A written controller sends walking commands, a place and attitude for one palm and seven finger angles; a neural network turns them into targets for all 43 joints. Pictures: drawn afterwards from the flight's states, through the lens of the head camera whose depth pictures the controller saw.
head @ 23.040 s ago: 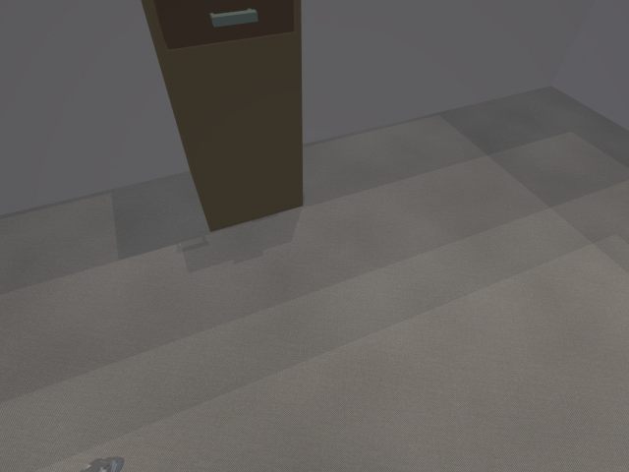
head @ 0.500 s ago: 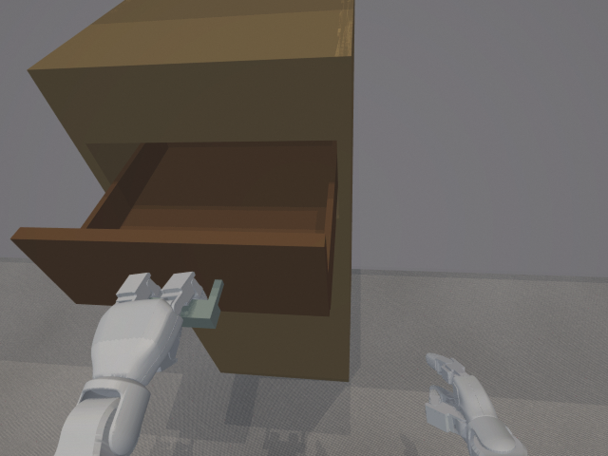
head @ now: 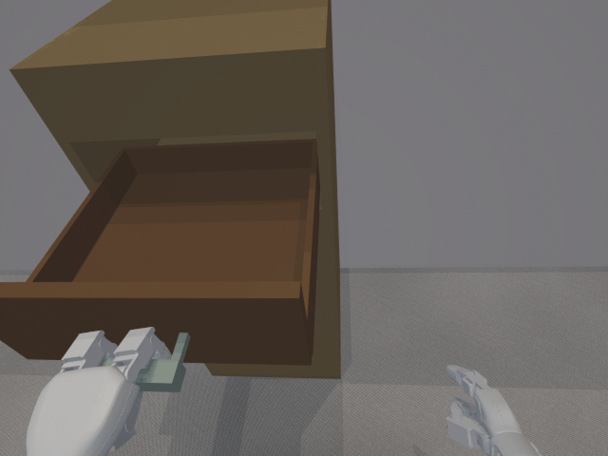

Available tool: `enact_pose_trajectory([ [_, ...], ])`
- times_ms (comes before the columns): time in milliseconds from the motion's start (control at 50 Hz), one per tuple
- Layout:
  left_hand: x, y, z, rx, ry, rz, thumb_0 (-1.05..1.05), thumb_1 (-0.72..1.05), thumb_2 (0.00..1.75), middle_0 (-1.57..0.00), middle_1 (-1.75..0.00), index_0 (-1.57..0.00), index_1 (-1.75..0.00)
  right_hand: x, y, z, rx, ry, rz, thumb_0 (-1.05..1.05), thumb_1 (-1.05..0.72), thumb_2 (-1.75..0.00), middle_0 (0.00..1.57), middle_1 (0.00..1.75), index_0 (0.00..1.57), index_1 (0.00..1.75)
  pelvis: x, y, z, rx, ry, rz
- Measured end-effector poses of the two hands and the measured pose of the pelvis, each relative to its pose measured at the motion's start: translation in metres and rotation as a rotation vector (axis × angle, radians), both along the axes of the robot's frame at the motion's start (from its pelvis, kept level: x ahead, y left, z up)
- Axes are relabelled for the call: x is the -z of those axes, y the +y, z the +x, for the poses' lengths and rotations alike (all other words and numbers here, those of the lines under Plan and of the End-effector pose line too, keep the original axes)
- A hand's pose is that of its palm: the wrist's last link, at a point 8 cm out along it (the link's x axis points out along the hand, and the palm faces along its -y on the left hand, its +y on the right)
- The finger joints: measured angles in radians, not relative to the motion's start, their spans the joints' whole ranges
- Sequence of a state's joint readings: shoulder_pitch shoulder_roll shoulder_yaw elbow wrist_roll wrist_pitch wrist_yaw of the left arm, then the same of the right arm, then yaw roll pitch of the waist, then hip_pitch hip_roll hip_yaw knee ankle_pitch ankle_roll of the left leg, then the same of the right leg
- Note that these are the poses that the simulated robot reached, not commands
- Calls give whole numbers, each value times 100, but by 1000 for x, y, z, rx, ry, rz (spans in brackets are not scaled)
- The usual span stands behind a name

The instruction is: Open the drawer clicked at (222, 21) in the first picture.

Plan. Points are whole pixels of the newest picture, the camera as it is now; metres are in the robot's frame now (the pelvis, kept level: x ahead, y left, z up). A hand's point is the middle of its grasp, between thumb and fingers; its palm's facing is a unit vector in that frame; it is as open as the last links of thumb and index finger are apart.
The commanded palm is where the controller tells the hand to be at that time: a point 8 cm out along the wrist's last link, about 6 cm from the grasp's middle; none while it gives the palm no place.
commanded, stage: pull the drawer open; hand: left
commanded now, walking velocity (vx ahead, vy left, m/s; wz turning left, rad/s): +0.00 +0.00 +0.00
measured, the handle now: (130, 356) +0.20 +0.22 +0.10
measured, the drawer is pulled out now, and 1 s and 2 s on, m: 0.29 0.30 0.30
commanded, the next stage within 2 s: open the thumb to release the handle in 0.18 s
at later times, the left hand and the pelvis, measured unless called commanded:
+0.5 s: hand (113, 418) +0.14 +0.22 +0.09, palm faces +0.06 -0.13 -0.99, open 6.9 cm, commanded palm +0.10 +0.23 +0.14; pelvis -0.01 -0.01 +0.00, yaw +2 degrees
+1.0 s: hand (112, 423) +0.14 +0.22 +0.08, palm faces +0.09 -0.15 -0.98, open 13.7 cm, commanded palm +0.11 +0.22 +0.13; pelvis -0.02 +0.00 +0.01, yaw +2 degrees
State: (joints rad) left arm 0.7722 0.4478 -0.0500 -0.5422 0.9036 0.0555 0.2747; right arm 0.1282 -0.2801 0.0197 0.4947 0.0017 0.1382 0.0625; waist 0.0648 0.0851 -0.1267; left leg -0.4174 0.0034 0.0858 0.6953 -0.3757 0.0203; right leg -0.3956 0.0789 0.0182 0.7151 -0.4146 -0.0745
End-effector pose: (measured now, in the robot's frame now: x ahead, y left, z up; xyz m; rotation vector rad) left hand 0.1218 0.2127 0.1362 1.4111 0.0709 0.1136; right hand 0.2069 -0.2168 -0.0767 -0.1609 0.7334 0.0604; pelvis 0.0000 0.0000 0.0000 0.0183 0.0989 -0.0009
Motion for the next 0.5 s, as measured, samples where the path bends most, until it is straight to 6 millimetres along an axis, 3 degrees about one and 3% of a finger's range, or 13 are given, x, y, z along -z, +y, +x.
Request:
enact_pose_trajectory([
  [120, 1, -1, -10, -2, -15, 12, 6, 66, 80, -26, -132, -37, -131, -1, 4, 2, -26, -21, -8, 1, -91, -90, 20, 30, 20, 30, 2, -1, -6, -11, -10, 0],
  [300, 1, 0, -9, 0, -19, 28, 5, 64, 82, -28, -132, -38, -132, 2, 14, -1, -39, -16, 4, 1, -91, -90, 20, 30, 20, 30, 1, -3, -8, -20, -28, 1],
  [360, 2, 8, -5, -15, -21, 60, 3, 64, 82, -31, -132, -39, -133, 5, 17, -2, -41, 1, -9, 1, -91, -90, 20, 30, 20, 30, 0, -4, -10, -31, -39, 1],
  [500, -2, 8, -3, -20, -25, 21, 3, 51, 75, -36, -130, -39, -131, 3, 17, -4, -38, 13, -14, 2, -91, -90, 20, 30, 20, 30, -5, -6, -12, -33, -49, 0],
])
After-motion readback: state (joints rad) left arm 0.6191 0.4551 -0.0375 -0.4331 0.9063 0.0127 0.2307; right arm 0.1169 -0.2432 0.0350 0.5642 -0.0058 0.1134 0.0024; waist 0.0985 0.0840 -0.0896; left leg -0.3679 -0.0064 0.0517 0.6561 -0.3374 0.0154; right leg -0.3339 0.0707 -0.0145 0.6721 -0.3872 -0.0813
